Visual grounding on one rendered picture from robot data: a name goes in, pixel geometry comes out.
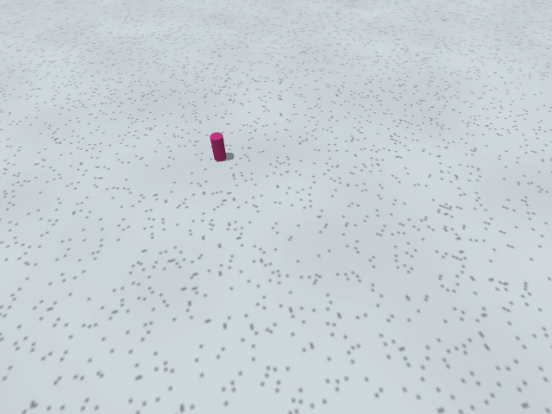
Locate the can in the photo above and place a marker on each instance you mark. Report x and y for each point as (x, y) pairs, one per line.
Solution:
(218, 146)

